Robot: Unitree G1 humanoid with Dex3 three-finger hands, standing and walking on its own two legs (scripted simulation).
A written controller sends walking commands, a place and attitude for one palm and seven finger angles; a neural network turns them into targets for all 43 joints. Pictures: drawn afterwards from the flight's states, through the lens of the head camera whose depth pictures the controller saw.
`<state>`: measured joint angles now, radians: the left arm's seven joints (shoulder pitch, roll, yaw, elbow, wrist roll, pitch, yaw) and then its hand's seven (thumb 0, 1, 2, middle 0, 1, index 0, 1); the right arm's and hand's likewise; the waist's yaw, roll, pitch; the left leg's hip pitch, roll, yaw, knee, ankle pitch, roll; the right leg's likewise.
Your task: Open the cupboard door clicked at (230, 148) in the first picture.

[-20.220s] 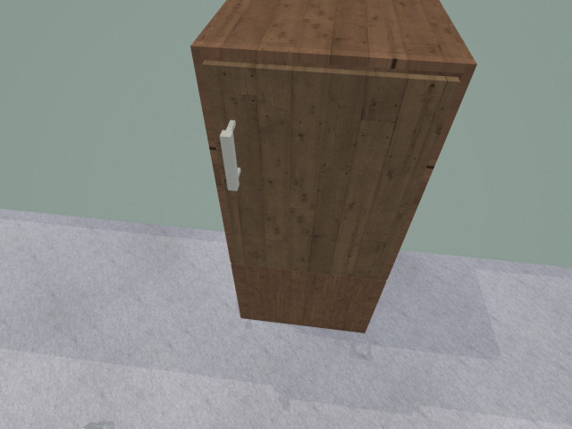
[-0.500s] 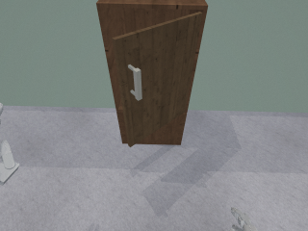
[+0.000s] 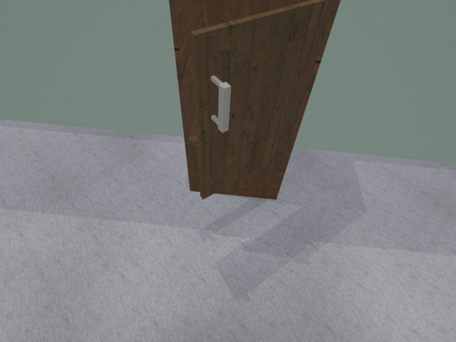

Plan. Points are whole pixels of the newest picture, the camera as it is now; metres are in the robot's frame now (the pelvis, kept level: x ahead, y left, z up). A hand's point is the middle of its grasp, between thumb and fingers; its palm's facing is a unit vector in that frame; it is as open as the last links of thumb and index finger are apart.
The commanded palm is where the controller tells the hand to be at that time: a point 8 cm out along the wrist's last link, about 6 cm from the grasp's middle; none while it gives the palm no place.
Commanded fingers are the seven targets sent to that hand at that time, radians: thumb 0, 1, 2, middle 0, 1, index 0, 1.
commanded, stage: let the arm hang, fingers relaxed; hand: left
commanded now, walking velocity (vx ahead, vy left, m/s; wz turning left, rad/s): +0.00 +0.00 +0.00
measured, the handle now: (219, 104) +0.63 +0.06 +0.05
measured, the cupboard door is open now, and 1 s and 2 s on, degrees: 41 41 41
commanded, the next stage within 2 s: look to check the result in 0.74 s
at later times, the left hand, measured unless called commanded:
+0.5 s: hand out of the picture +0.01 +0.18 -0.17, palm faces +0.02 -0.98 -0.20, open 7.4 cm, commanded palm none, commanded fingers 0.00 0.90 0.90 -0.20 -0.30 -0.20 -0.30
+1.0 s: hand out of the picture +0.01 +0.19 -0.17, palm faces +0.02 -0.98 -0.21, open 7.4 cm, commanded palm none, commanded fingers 0.00 0.90 0.90 -0.20 -0.30 -0.20 -0.30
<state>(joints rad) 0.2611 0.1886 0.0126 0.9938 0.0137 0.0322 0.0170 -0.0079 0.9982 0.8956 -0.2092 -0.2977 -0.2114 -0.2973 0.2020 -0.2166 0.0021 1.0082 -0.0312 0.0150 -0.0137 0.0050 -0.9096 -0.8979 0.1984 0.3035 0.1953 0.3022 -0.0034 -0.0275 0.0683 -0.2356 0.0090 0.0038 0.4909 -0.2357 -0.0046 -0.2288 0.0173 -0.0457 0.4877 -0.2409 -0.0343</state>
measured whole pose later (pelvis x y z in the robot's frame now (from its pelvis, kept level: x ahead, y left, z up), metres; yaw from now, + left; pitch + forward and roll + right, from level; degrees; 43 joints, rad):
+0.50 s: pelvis +0.00 +0.01 +0.01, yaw +0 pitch -2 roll +0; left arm 0.25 0.14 0.01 1.14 0.01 0.00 0.03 0.00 0.91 0.90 -0.20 -0.30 -0.20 -0.30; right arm 0.29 -0.12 0.00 1.14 -0.03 0.00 -0.03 0.00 -0.91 -0.90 0.20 0.30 0.20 0.30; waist -0.01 0.02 0.04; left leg -0.19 -0.01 0.02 0.41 -0.20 0.02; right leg -0.19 0.00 -0.03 0.43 -0.21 -0.01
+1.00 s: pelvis +0.01 +0.01 +0.01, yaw +0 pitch -2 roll +0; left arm 0.25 0.16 0.01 1.16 0.01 -0.01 0.02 0.00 0.91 0.90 -0.20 -0.30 -0.20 -0.30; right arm 0.26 -0.16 0.00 1.14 -0.02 0.00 -0.03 0.00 -0.91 -0.90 0.20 0.30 0.19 0.30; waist -0.01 0.01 0.05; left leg -0.16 -0.01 0.02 0.39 -0.20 0.01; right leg -0.17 0.00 -0.03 0.40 -0.21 -0.01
